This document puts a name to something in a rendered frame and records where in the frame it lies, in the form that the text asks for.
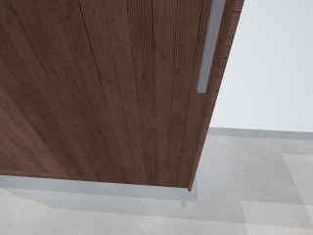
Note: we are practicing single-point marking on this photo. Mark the wardrobe door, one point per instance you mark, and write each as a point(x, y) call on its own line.
point(21, 149)
point(111, 86)

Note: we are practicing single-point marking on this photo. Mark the handle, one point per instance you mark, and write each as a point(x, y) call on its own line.
point(214, 21)

